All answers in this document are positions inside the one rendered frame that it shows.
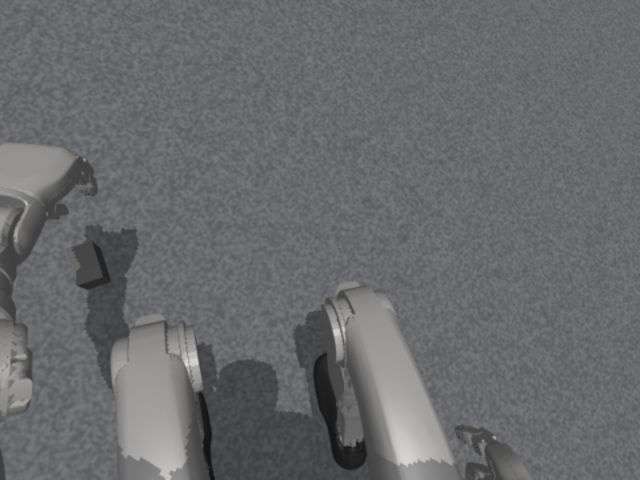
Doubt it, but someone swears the left robot arm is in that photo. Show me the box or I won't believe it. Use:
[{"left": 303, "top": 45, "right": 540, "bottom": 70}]
[{"left": 0, "top": 188, "right": 47, "bottom": 480}]

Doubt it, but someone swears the right robot hand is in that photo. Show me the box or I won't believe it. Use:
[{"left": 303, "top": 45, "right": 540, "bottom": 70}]
[{"left": 455, "top": 425, "right": 534, "bottom": 480}]

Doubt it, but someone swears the right robot foot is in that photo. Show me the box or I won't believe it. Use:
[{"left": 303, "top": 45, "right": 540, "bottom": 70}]
[{"left": 314, "top": 353, "right": 367, "bottom": 470}]

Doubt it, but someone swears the small box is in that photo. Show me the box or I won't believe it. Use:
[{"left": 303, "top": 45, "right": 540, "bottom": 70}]
[{"left": 66, "top": 241, "right": 111, "bottom": 290}]

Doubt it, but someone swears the left robot foot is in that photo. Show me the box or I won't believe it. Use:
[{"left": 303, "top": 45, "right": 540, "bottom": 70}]
[{"left": 198, "top": 392, "right": 215, "bottom": 480}]

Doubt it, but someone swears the left robot hand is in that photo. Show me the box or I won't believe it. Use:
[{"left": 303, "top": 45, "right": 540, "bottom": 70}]
[{"left": 0, "top": 142, "right": 98, "bottom": 220}]

